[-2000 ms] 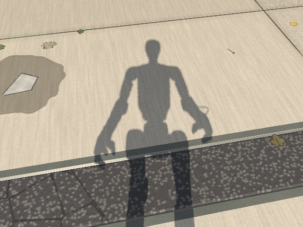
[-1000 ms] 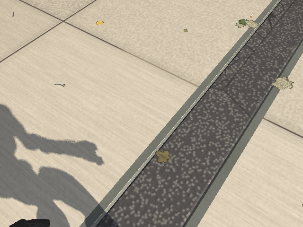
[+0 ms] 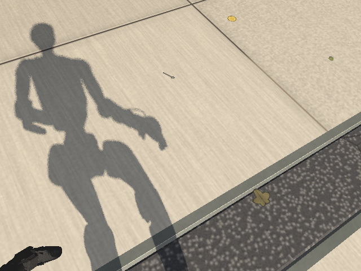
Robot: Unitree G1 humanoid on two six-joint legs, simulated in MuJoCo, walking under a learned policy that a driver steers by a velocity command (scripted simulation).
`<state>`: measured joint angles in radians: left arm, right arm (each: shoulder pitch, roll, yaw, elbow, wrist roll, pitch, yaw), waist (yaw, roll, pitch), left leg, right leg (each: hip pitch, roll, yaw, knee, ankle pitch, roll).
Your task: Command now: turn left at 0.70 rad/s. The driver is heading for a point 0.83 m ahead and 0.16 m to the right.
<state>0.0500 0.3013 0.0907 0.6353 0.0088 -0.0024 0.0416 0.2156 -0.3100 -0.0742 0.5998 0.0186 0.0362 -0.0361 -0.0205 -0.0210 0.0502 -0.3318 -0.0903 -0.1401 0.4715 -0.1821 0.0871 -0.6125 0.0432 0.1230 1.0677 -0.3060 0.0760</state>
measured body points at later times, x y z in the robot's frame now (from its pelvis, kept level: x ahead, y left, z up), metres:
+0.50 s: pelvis +0.09 -0.04 +0.00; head +0.11 -0.06 +0.45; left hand +0.16 +0.24 -0.10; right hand +0.28 -0.28 -0.11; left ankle +0.05 +0.08 -0.70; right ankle +0.06 -0.16 -0.74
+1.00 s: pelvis +0.22 -0.05 +0.00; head +0.23 -0.07 +0.45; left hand +0.39 +0.22 -0.09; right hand +0.25 -0.34 -0.13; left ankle +0.15 +0.10 -0.74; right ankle +0.30 -0.18 -0.69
